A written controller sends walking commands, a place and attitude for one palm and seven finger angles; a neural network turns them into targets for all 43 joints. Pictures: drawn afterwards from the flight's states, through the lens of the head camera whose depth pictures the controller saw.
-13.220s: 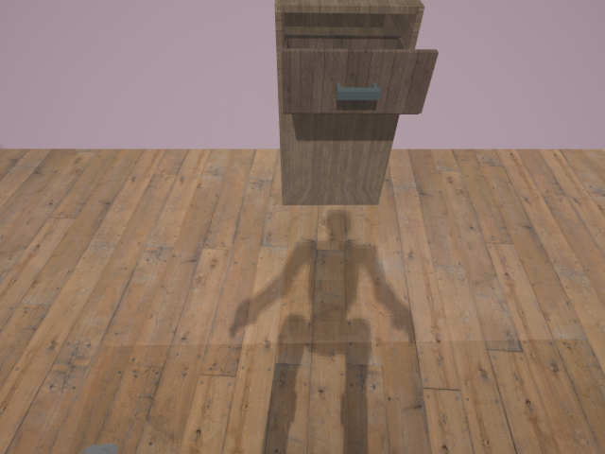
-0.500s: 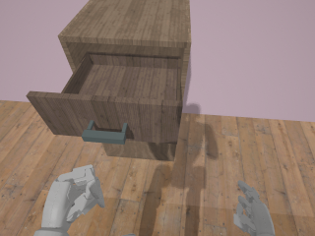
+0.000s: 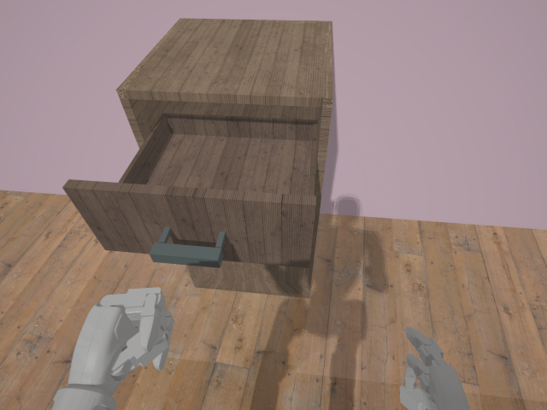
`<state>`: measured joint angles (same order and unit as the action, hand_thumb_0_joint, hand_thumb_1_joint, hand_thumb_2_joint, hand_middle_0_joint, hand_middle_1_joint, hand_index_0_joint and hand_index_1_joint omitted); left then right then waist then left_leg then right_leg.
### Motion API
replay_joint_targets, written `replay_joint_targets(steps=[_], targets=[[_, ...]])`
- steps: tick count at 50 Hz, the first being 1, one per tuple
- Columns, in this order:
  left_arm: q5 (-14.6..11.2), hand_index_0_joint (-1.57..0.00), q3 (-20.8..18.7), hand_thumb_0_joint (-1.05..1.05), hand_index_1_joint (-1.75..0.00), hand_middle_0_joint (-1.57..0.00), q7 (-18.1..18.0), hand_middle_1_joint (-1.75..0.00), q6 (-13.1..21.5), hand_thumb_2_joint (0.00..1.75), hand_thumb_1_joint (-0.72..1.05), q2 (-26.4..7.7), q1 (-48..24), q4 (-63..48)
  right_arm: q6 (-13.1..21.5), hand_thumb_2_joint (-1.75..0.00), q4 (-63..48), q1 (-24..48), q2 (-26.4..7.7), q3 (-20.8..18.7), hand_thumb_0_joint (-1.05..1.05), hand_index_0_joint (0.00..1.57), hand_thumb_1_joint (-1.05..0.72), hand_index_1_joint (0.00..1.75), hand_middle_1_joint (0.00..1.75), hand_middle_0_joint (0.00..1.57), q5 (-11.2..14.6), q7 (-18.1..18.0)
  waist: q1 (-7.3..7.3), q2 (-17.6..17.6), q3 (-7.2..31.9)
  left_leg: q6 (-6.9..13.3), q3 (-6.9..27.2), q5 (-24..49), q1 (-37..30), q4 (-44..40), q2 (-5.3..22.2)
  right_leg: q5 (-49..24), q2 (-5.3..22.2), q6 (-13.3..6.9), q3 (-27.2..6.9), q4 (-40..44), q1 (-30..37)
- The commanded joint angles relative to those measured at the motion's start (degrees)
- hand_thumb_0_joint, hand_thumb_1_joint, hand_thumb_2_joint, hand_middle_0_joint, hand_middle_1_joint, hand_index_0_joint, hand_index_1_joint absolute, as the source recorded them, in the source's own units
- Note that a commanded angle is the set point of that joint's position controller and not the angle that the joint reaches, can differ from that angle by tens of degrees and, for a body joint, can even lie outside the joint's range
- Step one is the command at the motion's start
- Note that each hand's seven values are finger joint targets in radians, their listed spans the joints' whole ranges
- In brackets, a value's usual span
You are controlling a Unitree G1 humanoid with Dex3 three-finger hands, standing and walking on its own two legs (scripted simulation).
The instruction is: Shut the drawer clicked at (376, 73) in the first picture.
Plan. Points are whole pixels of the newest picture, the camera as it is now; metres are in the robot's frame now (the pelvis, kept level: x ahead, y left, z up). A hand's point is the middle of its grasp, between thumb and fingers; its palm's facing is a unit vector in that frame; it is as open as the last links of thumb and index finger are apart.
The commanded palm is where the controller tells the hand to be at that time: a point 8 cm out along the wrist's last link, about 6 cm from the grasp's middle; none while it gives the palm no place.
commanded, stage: raise the hand and make a fist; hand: left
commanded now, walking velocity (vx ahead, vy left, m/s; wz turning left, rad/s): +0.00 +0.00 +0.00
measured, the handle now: (190, 244) +0.38 +0.18 +0.01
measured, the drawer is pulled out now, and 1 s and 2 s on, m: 0.28 0.28 0.28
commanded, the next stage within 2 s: bring the fist close to the handle in 0.22 s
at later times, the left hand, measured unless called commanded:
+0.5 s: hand (167, 338) +0.19 +0.14 +0.09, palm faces -0.03 -1.00 -0.03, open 3.3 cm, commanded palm +0.17 +0.20 +0.10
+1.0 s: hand (189, 316) +0.24 +0.14 +0.04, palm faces -0.05 -1.00 -0.04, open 3.3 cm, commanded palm +0.22 +0.20 +0.05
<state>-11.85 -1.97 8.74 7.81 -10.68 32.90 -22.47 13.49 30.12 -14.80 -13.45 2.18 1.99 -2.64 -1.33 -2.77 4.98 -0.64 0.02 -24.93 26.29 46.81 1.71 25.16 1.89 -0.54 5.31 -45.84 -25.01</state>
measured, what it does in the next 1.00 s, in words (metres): stands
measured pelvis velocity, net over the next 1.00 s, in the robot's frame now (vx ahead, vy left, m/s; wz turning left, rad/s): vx -0.01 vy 0.00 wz -0.01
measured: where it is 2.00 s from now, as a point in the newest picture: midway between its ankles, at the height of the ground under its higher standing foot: outside the picture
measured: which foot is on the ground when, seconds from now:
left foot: down 0.00-1.00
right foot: down 0.00-1.00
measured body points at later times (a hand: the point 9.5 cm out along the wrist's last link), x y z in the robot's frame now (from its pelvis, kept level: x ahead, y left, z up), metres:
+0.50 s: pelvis -0.01 +0.00 +0.00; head +0.00 -0.01 +0.45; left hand +0.18 +0.20 +0.10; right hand +0.18 -0.22 -0.06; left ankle -0.01 +0.13 -0.71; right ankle -0.02 -0.11 -0.71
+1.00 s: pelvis -0.01 +0.00 -0.01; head +0.04 -0.01 +0.43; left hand +0.23 +0.19 +0.05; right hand +0.15 -0.24 -0.10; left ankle -0.01 +0.13 -0.71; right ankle -0.02 -0.11 -0.71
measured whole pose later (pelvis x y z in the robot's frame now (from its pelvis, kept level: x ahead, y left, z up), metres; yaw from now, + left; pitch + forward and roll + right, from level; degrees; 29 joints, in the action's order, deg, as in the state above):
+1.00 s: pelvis -0.01 +0.00 -0.01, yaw -1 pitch +10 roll +0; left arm -10.4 -2.5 7.6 17.5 -9.6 17.0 -1.4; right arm 12.5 32.2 -14.4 -14.3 0.9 0.6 -1.4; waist 0.8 -1.7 4.7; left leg -0.6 -0.6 -26.0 36.0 52.3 1.8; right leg 26.3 2.0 -0.7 4.3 -51.9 -35.3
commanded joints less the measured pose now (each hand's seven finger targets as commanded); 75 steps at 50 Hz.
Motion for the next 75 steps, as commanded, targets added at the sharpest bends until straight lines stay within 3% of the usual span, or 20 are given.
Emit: replay_joint_targets(steps=[1,12,22,26,29,31,34,35,39,45,50,54,58,59,63,64,67,69,71,75], targets=[[-0.8,-1.4,-4.3,0.0,-1.6,-1.4,0.1,-1.6,5.0,0.9,0.9,-5.2,-1.8,-13.5,4.5,-0.9,-9.9,6.0,-5.4,-2.7,0.0,0.2,-0.9,0.3,0.3,0.2,0.3,-0.2,-0.01,2.1,5.5,2.1,0.1,15.1,-3.6,-6.6,-1.8,-16.7,-1.1,0.3,-1.4,7.7,3.3],[-1.9,-1.4,-6.2,0.0,-1.6,-1.4,1.3,-1.6,6.2,0.9,0.9,-6.2,-3.3,-10.7,5.6,-0.9,-8.4,6.3,-5.9,-2.8,0.0,0.2,-0.9,0.3,0.3,0.2,0.4,-0.2,0.45,2.7,3.6,2.1,-0.2,13.6,-2.8,-6.9,-1.9,-15.1,-1.1,0.4,-2.2,9.1,3.1],[-0.6,-1.4,-2.0,0.0,-1.6,-1.4,1.1,-1.6,6.5,0.9,0.9,-3.5,-10.3,-5.5,5.9,-0.9,-7.9,5.7,-6.5,-2.5,0.0,0.2,-0.9,0.3,0.3,0.2,0.1,-0.3,1.97,2.9,1.0,1.9,0.6,9.3,-1.8,-7.1,-2.0,-8.9,-1.5,0.4,-1.8,8.8,-1.3],[0.6,-1.4,-2.8,0.0,-1.6,-1.4,-0.3,-1.6,7.5,0.9,0.9,-4.0,-12.5,-4.4,5.2,-0.9,-8.3,5.2,-6.4,-2.6,0.0,0.2,-0.9,0.3,0.3,0.2,-0.3,-0.1,1.44,2.2,5.5,1.8,0.5,11.1,-2.4,-6.5,-2.1,-10.7,-1.5,0.2,-1.7,7.2,-0.4],[0.9,-1.4,-4.0,0.0,-1.6,-1.4,-1.3,-1.6,8.1,0.9,0.9,-4.8,-14.1,-1.6,4.6,-0.9,-7.8,5.1,-6.4,-2.6,0.0,0.2,-0.9,0.3,0.3,0.2,-0.4,0.0,1.49,3.2,5.4,1.7,0.6,11.9,-1.0,-6.0,-1.9,-11.8,-1.7,0.0,-1.5,6.3,-0.4],[0.9,-1.4,-2.2,0.0,-1.6,-1.4,-1.3,-1.6,8.6,0.9,0.9,-2.9,-12.8,-0.9,4.3,-0.9,-8.4,4.8,-6.3,-2.7,0.0,0.2,-0.9,0.3,0.3,0.2,-0.6,0.4,1.21,2.0,7.0,1.6,0.3,13.8,-1.1,-5.4,-2.0,-14.6,-1.6,-0.1,-1.5,5.2,-0.1],[1.1,-1.4,-4.8,0.0,-1.6,-1.4,-1.7,-1.6,9.2,0.9,0.9,-5.2,-14.2,2.3,3.6,-0.9,-7.7,5.0,-6.7,-3.0,0.0,0.2,-0.9,0.3,0.3,0.2,-0.7,0.5,1.25,3.9,6.5,1.5,0.2,13.6,0.9,-4.7,-1.9,-14.6,-1.6,0.0,-1.9,4.9,-0.5],[1.1,-1.4,-3.0,0.0,-1.6,-1.4,-1.4,-1.6,9.4,0.9,0.9,-3.3,-14.6,2.8,3.4,-0.9,-8.1,4.8,-6.7,-2.8,0.0,0.2,-0.9,0.3,0.3,0.2,-0.8,0.6,1.44,3.8,6.7,1.6,0.0,13.6,1.1,-4.4,-2.1,-14.9,-1.6,0.0,-2.0,4.7,-0.7],[0.8,-1.4,-4.7,0.0,-1.6,-1.4,-1.2,-1.6,11.0,0.9,0.9,-5.0,-18.5,4.6,3.0,-0.9,-7.4,4.4,-7.0,-3.2,0.0,0.2,-0.9,0.3,0.3,0.2,-0.9,0.6,1.95,4.2,8.5,1.5,0.0,13.8,2.0,-3.1,-2.0,-15.4,-1.6,0.0,-2.3,3.7,-1.4],[0.8,-1.4,-2.3,0.0,-1.6,-1.4,-0.6,-1.6,13.4,0.9,0.9,-2.5,-20.1,7.5,2.5,-0.9,-7.0,3.8,-6.9,-3.6,0.0,0.2,-0.9,0.3,0.3,0.2,-0.9,0.9,2.51,1.8,10.4,1.3,-0.1,15.4,2.6,-1.4,-1.9,-17.1,-1.6,-0.1,-1.9,1.3,-3.5],[1.2,-1.4,-4.2,0.0,-1.6,-1.4,-1.0,-1.6,14.5,0.9,0.9,-4.3,-23.2,11.0,1.4,-0.9,-6.7,3.5,-7.4,-4.0,0.0,0.2,-0.9,0.3,0.3,0.2,-1.2,1.1,2.62,4.4,11.5,1.4,-0.1,14.2,5.5,0.3,-2.0,-16.4,-1.5,0.0,-2.4,-0.2,-4.7],[1.1,-1.4,-6.6,0.0,-1.6,-1.4,-1.1,-1.6,15.3,0.9,0.9,-6.4,-27.9,14.6,0.3,-0.9,-6.1,4.0,-7.5,-4.1,0.0,0.2,-0.9,0.3,0.3,0.2,-1.2,0.8,2.66,3.8,11.8,1.5,-0.4,12.3,8.1,1.8,-2.1,-14.3,-1.4,-0.1,-3.3,-0.9,-6.0],[0.6,-1.4,-5.4,0.0,-1.6,-1.4,-0.4,-1.6,16.6,0.9,0.9,-4.6,-32.3,16.7,-0.2,-0.9,-5.8,4.0,-7.2,-4.1,0.0,0.2,-0.9,0.3,0.3,0.2,-1.1,1.0,2.8,1.4,14.7,1.3,-0.1,13.5,7.9,3.0,-2.0,-15.5,-1.4,-0.4,-3.1,-2.8,-7.1],[0.8,-1.4,-5.0,0.0,-1.6,-1.4,-0.3,-1.6,16.7,0.9,0.9,-4.4,-32.0,17.5,-0.3,-0.9,-5.7,3.8,-7.4,-4.2,0.0,0.2,-0.9,0.3,0.3,0.2,-1.3,1.0,3.1,3.4,15.4,1.5,0.0,14.6,8.2,3.5,-1.8,-16.7,-1.4,-0.2,-3.1,-3.2,-7.0],[0.9,-1.4,-3.8,0.0,-1.6,-1.4,0.4,-1.6,16.9,0.9,0.9,-3.6,-36.0,21.2,-1.1,-0.9,-5.3,3.4,-7.5,-4.2,0.0,0.2,-0.9,0.3,0.3,0.2,-1.2,1.3,3.62,2.5,15.5,1.3,0.3,13.5,9.9,4.9,-1.8,-15.7,-1.3,-0.3,-2.9,-4.7,-9.6],[1.2,-1.4,-5.1,0.0,-1.6,-1.4,0.1,-1.6,17.0,0.9,0.9,-5.1,-36.7,22.0,-1.4,-0.9,-5.1,3.3,-7.8,-4.4,0.0,0.2,-0.9,0.3,0.3,0.2,-1.3,1.2,3.45,3.2,15.9,1.5,0.3,13.6,10.9,5.4,-1.7,-15.5,-1.3,-0.3,-3.2,-5.1,-9.6],[1.1,-1.4,-4.1,0.0,-1.6,-1.4,0.0,-1.6,17.4,0.9,0.9,-3.7,-37.0,21.1,-2.0,-0.9,-6.0,3.3,-7.5,-4.6,0.0,0.2,-0.9,0.3,0.3,0.2,-1.3,1.6,2.8,1.9,18.5,1.4,0.2,14.2,10.0,5.8,-1.8,-15.8,-1.3,-0.4,-3.1,-5.9,-9.9],[1.5,-1.4,-6.4,0.0,-1.6,-1.4,-1.1,-1.6,17.4,0.9,0.9,-6.4,-35.2,19.6,-2.6,-0.9,-6.4,3.1,-7.7,-4.7,0.0,0.2,-0.9,0.3,0.3,0.2,-1.4,1.6,2.18,2.1,20.5,1.5,0.2,15.9,9.5,5.6,-1.5,-17.3,-1.4,-0.5,-3.1,-6.3,-8.3],[1.3,-1.4,-4.9,0.0,-1.6,-1.4,-1.6,-1.6,17.3,0.9,0.9,-4.6,-33.3,17.1,-3.0,-0.9,-7.2,2.9,-7.1,-4.7,0.0,0.2,-0.9,0.3,0.3,0.2,-1.3,1.8,1.86,1.4,21.9,1.4,-0.1,17.8,8.4,5.3,-1.6,-19.6,-1.3,-0.5,-3.0,-6.3,-6.7],[2.0,-1.4,-3.2,0.0,-1.6,-1.4,-2.7,-1.6,17.0,0.9,0.9,-3.1,-31.8,17.8,-4.0,-0.9,-7.4,3.0,-7.1,-4.6,0.0,0.2,-0.9,0.3,0.3,0.2,-1.2,2.0,2.94,3.5,17.9,1.5,0.0,15.5,10.2,5.0,-1.4,-17.5,-1.5,-0.3,-2.7,-5.8,-8.6]])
